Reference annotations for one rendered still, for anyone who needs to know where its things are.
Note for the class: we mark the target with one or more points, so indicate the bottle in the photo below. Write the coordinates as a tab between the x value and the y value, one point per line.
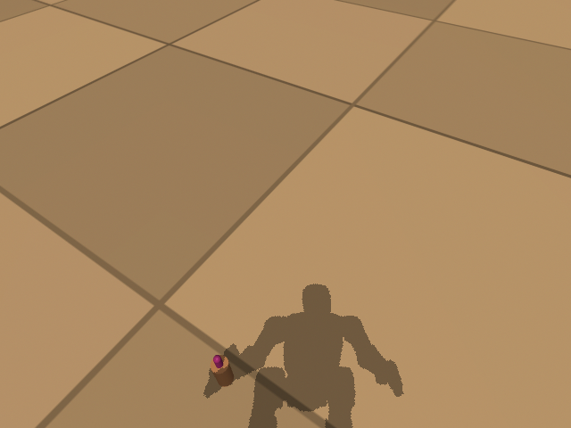
222	370

